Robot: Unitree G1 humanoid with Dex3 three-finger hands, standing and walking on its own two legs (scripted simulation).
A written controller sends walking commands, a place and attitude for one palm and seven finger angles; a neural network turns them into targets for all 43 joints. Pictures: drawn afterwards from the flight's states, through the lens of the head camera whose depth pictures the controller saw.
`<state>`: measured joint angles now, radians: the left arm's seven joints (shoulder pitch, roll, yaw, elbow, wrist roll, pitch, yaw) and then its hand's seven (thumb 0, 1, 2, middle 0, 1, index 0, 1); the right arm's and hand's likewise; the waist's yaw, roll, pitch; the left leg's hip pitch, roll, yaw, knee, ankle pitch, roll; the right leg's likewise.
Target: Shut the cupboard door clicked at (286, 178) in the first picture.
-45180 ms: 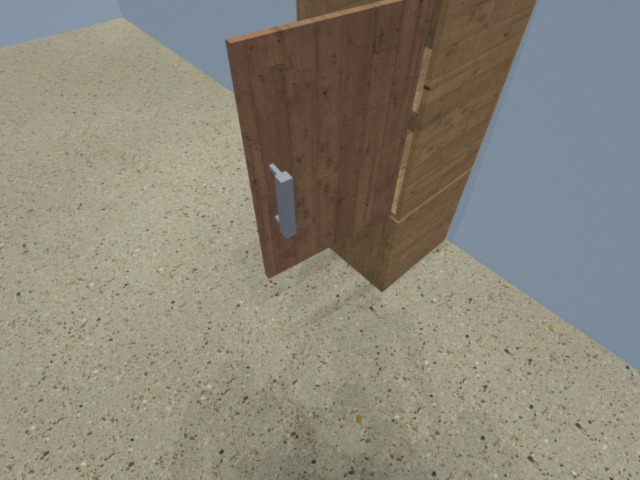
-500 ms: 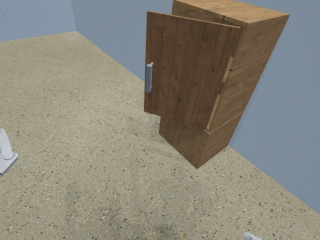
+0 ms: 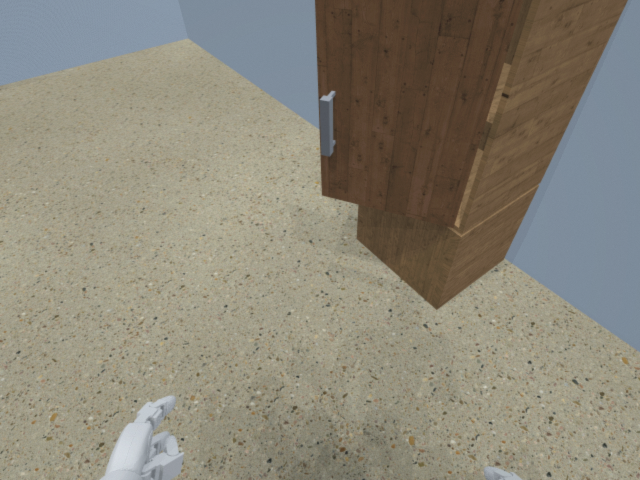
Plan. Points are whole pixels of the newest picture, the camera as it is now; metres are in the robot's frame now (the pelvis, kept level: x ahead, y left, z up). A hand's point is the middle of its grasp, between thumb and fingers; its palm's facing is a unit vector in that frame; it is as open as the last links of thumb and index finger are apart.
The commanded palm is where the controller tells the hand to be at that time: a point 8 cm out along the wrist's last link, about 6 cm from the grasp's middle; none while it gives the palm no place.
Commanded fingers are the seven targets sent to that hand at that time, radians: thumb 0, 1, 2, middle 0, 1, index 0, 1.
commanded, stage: let the arm hang, fingers relaxed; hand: left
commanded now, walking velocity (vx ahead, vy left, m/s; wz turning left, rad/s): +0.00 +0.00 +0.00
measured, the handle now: (329, 123) +0.96 +0.00 -0.05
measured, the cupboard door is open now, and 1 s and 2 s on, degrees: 31 31 31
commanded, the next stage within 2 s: look to check the result in 0.90 s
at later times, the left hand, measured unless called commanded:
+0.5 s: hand out of the picture -0.02 +0.19 -0.15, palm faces +0.01 -0.98 -0.19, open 7.3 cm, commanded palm none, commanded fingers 0.00 0.90 0.90 -0.20 -0.30 -0.20 -0.30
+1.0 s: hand out of the picture -0.01 +0.18 -0.15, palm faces -0.01 -0.99 -0.14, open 7.4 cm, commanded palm none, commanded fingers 0.00 0.90 0.90 -0.20 -0.30 -0.20 -0.30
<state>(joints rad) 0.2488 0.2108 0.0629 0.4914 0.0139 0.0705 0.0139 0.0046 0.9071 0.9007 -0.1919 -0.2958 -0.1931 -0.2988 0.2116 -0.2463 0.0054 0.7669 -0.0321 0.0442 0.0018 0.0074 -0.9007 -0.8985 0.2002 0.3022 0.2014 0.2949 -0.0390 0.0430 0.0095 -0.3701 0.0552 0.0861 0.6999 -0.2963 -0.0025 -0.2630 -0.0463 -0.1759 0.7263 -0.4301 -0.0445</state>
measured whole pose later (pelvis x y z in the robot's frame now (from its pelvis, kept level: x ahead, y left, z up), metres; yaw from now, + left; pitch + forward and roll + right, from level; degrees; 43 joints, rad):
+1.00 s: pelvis +0.02 +0.03 +0.03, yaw -4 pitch -2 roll +0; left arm 0.35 0.09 0.01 1.16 0.01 0.00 0.04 0.00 0.91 0.90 -0.20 -0.30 -0.20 -0.30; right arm 0.34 -0.09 0.00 1.15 -0.02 0.01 -0.04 0.00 -0.90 -0.90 0.20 0.30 0.20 0.29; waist -0.01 0.00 0.02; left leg -0.19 0.03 0.17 0.42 -0.20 0.03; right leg -0.10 -0.04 -0.11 0.40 -0.27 0.00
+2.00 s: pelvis +0.08 +0.06 +0.00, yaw +7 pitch +0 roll +0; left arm 0.29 0.20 0.08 1.03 0.02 0.04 0.00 0.00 0.91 0.90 -0.20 -0.30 -0.20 -0.30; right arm 0.31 -0.19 -0.04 0.98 -0.04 0.01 0.00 0.00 -0.90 -0.90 0.20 0.30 0.20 0.29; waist -0.04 -0.04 0.09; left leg -0.36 0.01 0.11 0.72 -0.35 0.05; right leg -0.28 -0.12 -0.12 0.99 -0.55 0.04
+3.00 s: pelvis +0.23 +0.04 +0.01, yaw -13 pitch +0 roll +0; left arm 0.15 0.23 0.07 0.90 0.03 0.04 0.01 0.00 0.91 0.90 -0.20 -0.30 -0.20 -0.30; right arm 0.19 -0.26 -0.05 0.93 -0.01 0.07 -0.03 0.00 -0.90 -0.90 0.20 0.30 0.20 0.29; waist -0.01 0.03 0.11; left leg -0.43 0.07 0.05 1.02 -0.49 -0.06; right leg -0.32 0.01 0.00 0.58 -0.26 -0.02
